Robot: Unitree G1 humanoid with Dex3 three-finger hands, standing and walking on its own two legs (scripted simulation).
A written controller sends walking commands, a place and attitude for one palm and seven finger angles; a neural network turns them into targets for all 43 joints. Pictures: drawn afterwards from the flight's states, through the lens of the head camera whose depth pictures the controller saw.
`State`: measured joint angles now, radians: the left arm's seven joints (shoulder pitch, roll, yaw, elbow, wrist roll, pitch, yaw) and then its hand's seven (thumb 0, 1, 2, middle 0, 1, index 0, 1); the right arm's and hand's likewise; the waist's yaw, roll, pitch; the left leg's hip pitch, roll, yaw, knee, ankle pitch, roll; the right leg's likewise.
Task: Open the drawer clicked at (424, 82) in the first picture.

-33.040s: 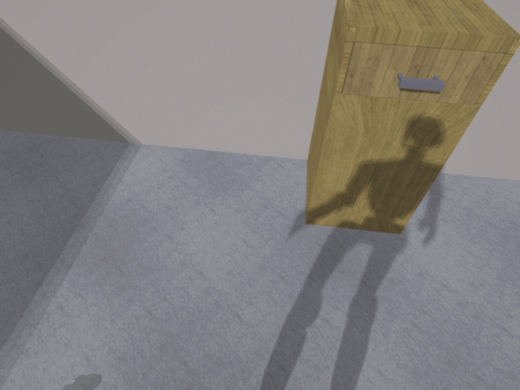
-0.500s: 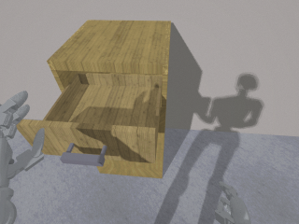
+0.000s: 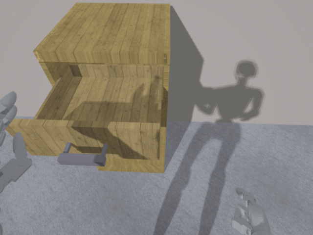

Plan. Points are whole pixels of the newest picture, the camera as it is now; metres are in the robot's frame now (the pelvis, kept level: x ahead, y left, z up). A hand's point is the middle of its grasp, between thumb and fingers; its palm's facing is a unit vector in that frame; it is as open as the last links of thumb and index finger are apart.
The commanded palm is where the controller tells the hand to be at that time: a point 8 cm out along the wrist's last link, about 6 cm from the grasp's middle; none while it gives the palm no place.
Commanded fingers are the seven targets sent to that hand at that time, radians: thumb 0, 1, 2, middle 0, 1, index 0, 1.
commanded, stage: step back with the hand held close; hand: left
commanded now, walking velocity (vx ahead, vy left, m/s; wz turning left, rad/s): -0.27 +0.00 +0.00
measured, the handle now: (84, 152) +0.31 +0.23 +0.02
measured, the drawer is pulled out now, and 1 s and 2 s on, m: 0.28 0.28 0.28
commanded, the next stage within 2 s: stop stepping back and stand still in 1.06 s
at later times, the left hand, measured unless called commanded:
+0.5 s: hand out of the picture +0.12 +0.25 +0.19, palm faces +0.45 -0.78 -0.43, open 7.5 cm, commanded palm +0.06 +0.29 +0.21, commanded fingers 0.00 0.90 0.90 -0.20 -0.30 -0.20 -0.30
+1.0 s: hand out of the picture +0.03 +0.25 +0.21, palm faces +0.51 -0.76 -0.40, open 7.5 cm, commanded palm -0.04 +0.29 +0.21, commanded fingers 0.00 0.90 0.90 -0.20 -0.30 -0.20 -0.30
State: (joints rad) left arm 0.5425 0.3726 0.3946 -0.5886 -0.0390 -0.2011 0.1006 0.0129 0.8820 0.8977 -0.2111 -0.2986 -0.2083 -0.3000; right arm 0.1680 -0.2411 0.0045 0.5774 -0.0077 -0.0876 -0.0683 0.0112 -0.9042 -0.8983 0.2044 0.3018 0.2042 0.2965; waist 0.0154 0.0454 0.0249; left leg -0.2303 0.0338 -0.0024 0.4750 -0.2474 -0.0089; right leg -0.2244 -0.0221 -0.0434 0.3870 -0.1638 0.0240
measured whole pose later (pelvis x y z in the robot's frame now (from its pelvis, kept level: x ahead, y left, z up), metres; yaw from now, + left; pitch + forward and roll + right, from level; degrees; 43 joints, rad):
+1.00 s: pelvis -0.16 +0.00 -0.03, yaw +4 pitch -2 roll -4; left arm 0.46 0.44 0.48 -0.69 -0.03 -0.28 0.17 0.01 0.88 0.90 -0.21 -0.30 -0.21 -0.30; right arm 0.20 -0.18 -0.03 0.61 -0.02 -0.16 -0.06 0.01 -0.90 -0.90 0.20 0.30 0.20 0.30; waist -0.02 0.02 0.05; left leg -0.53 0.08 -0.01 0.64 -0.06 0.02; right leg -0.52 0.08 0.02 1.02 -0.48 0.02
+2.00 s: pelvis -0.27 +0.00 -0.01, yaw -1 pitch +1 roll +0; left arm 0.50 0.41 0.35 -0.45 0.01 -0.24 0.12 0.01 0.88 0.90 -0.21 -0.30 -0.21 -0.30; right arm 0.25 -0.23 -0.01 0.69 0.00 -0.17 -0.03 0.01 -0.91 -0.90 0.20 0.30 0.20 0.30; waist -0.01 0.00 -0.04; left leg -0.31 0.02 0.09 0.55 -0.24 0.02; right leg -0.23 0.01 -0.07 0.56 -0.32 -0.02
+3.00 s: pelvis -0.28 +0.01 +0.00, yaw -1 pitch -2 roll +0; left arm 0.14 0.24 0.01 1.11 0.02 -0.02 0.02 0.00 0.90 0.90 -0.20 -0.30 -0.20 -0.30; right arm 0.17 -0.24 0.00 1.13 -0.02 0.00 -0.01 0.00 -0.91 -0.90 0.20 0.30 0.20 0.30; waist -0.02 0.02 0.05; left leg -0.17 0.00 0.08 0.34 -0.13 0.03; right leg -0.08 0.00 -0.07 0.35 -0.23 -0.02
